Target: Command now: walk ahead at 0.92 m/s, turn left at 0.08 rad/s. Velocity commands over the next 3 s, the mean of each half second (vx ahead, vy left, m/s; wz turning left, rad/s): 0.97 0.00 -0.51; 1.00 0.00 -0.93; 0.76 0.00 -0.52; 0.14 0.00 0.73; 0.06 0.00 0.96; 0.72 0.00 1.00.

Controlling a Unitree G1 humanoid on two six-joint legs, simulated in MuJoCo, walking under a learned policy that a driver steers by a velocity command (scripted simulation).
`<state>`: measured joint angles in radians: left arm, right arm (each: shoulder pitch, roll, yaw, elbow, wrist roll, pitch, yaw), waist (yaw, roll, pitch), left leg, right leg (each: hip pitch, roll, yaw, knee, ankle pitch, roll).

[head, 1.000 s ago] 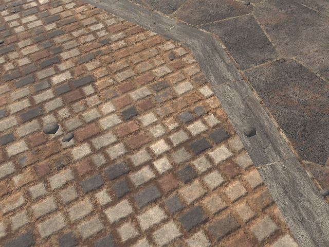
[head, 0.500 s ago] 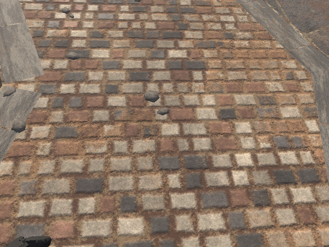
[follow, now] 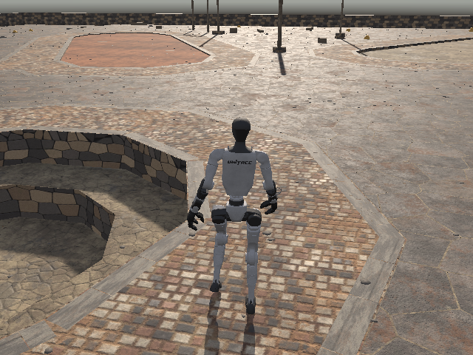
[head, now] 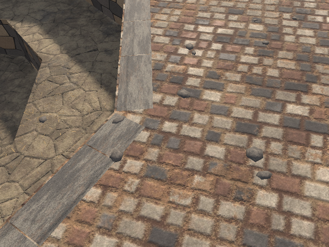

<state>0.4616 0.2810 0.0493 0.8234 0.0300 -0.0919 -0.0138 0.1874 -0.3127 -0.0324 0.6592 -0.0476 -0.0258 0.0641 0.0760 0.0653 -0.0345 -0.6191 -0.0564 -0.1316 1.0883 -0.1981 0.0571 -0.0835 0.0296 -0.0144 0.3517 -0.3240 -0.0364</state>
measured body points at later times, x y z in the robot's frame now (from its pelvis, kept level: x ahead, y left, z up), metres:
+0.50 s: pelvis +0.41 +0.00 -0.01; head +0.42 -0.01 +0.44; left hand +0.66 +0.21 -0.10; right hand +0.30 -0.27 -0.14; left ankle +0.30 +0.12 -0.74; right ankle +0.51 -0.15 -0.66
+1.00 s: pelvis +0.83 -0.18 -0.01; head +0.86 -0.21 +0.44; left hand +1.02 +0.05 -0.13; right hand +0.89 -0.52 -0.06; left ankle +1.12 -0.18 -0.69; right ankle +0.69 -0.13 -0.74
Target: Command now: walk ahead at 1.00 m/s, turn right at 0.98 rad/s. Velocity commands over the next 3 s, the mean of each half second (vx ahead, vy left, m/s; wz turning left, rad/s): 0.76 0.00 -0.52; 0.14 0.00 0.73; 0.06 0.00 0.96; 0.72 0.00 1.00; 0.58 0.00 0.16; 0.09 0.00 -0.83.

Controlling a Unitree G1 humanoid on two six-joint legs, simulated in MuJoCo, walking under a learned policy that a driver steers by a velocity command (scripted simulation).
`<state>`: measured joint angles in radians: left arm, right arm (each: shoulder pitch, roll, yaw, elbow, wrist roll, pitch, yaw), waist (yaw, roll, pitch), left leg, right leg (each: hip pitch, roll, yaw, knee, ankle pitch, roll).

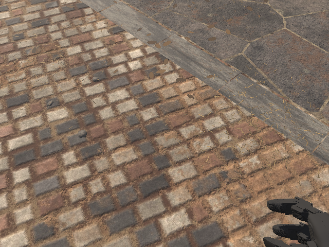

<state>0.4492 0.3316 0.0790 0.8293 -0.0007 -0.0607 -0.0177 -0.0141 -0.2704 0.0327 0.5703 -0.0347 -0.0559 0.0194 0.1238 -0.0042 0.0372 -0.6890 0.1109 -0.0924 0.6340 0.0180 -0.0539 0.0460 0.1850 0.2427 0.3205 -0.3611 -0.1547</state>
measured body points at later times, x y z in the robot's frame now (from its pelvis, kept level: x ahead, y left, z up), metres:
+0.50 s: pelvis +0.41 +0.00 -0.02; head +0.45 -0.02 +0.43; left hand +0.74 +0.11 -0.05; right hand +0.26 -0.25 -0.14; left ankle +0.25 +0.19 -0.70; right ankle +0.53 -0.12 -0.74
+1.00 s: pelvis +0.54 +0.03 +0.00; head +0.58 +0.06 +0.44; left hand +0.67 +0.34 -0.11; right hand +0.74 -0.24 -0.07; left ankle +0.58 +0.12 -0.73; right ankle +0.52 -0.13 -0.66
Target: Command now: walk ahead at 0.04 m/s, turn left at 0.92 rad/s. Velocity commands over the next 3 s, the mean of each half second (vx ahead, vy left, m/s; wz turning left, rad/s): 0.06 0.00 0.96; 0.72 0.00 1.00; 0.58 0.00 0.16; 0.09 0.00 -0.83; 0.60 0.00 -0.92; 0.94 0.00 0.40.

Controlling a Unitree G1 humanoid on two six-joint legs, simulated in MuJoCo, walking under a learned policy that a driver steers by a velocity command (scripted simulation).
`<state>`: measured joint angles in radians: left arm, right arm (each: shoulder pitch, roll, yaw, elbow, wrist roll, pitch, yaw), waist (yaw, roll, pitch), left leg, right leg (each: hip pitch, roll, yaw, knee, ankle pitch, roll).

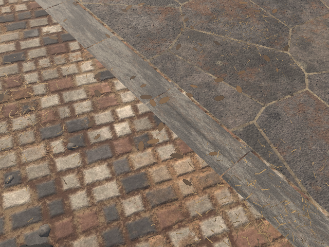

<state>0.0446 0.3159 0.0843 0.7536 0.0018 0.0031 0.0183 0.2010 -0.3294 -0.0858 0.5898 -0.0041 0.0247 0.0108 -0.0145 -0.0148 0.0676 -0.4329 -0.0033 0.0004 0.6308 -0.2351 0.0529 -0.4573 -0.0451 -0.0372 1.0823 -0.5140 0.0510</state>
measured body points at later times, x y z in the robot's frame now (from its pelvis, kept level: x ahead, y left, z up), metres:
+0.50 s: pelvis +0.05 -0.04 +0.02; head +0.08 -0.04 +0.46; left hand +0.04 +0.29 -0.07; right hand +0.34 -0.23 -0.06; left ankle -0.01 +0.07 -0.63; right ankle +0.12 -0.14 -0.73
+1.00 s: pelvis +0.12 +0.19 +0.00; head +0.12 +0.22 +0.44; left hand -0.03 +0.44 -0.12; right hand +0.42 +0.11 -0.09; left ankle +0.05 +0.19 -0.73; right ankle +0.22 +0.03 -0.63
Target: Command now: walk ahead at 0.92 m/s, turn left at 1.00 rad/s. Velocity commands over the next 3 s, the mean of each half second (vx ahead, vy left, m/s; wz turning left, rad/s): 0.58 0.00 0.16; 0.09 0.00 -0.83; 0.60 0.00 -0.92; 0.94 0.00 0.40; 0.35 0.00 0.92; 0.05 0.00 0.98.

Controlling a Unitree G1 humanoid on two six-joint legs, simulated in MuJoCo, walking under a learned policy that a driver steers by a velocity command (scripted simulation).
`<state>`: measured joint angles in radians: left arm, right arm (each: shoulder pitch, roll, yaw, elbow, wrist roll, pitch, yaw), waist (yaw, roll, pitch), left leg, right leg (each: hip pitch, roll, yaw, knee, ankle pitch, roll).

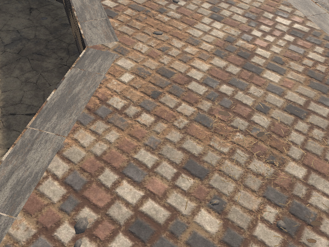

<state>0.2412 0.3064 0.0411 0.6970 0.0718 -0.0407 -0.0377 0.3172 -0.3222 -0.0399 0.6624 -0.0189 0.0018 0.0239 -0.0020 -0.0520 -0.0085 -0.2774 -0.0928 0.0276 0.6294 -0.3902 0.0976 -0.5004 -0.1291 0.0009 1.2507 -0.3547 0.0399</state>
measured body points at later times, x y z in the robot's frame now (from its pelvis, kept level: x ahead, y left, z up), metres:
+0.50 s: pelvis +0.37 +0.02 +0.01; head +0.42 +0.03 +0.46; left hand +0.43 +0.31 -0.10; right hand +0.61 -0.21 -0.06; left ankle +0.37 +0.18 -0.64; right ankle +0.45 -0.03 -0.72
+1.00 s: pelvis +0.50 +0.09 +0.02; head +0.54 +0.07 +0.46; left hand +0.76 +0.29 -0.07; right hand +0.53 -0.23 -0.08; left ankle +0.60 +0.17 -0.72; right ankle +0.45 -0.05 -0.65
